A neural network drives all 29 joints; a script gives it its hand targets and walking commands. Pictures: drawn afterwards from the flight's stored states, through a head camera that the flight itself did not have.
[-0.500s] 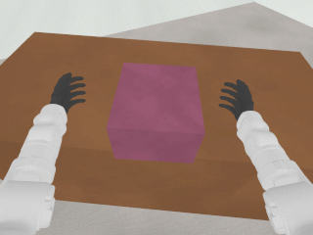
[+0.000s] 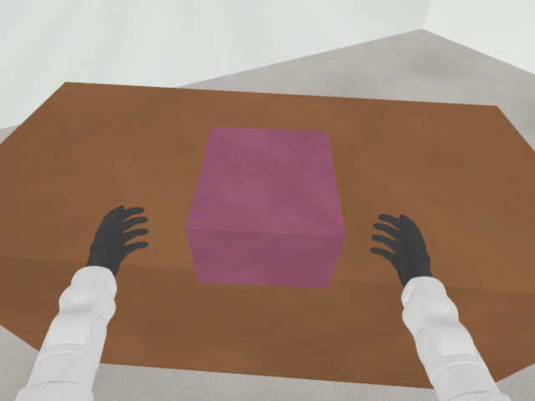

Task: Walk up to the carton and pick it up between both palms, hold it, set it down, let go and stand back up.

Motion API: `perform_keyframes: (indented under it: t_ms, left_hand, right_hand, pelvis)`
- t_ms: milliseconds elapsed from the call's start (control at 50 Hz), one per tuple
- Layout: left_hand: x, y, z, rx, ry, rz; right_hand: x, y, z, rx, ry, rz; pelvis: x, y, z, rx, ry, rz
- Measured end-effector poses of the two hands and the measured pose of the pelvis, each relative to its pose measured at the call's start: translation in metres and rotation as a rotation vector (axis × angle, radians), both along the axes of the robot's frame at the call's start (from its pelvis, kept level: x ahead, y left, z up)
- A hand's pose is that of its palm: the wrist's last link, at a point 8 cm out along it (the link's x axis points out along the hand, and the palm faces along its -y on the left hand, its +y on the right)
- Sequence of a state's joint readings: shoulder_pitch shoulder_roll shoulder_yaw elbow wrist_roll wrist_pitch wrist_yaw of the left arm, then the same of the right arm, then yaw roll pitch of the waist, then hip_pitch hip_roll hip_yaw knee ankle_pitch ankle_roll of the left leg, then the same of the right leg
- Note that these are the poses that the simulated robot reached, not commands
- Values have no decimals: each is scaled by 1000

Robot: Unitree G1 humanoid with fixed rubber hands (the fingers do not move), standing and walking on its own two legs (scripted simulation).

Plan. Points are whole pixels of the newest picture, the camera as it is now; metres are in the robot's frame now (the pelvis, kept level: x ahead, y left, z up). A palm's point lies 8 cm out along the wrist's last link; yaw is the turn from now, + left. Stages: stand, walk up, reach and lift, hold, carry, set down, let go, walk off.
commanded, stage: set down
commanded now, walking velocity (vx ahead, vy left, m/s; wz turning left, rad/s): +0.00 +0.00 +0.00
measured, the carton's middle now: (266, 202) +0.50 +0.02 -0.01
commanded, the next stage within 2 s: let go in 1.58 s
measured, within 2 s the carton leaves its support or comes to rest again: neither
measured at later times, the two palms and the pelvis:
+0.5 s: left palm (101, 319) +0.25 +0.26 +0.01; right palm (414, 323) +0.26 -0.20 +0.00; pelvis +0.01 +0.01 +0.00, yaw +0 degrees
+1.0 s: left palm (113, 359) +0.21 +0.24 -0.04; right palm (420, 367) +0.21 -0.21 -0.04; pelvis +0.02 +0.00 +0.00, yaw -1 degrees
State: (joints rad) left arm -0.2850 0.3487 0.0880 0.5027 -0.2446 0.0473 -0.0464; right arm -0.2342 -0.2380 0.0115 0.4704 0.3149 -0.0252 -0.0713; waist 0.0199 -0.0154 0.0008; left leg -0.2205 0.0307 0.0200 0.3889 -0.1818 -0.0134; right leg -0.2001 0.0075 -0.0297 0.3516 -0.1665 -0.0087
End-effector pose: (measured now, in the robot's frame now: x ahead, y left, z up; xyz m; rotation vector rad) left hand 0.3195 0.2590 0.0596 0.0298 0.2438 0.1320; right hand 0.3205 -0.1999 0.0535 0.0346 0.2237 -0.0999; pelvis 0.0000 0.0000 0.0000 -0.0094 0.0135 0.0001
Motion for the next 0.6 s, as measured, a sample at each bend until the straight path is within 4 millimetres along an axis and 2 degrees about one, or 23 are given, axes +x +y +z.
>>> perform_keyframes:
  t_ms: [240, 600]
  left_hand:
    - [-39, 1, -28, -2, 21, 3]
    - [-82, -1, -61, 21, 140, 2]
  right_hand:
    - [-36, 0, -27, -7, 36, -10]
    - [-76, -7, -59, -51, 137, -20]
  pelvis:
    - [6, 8, -1, 0, -29, -7]
    - [16, 11, -1, -1, -73, -8]
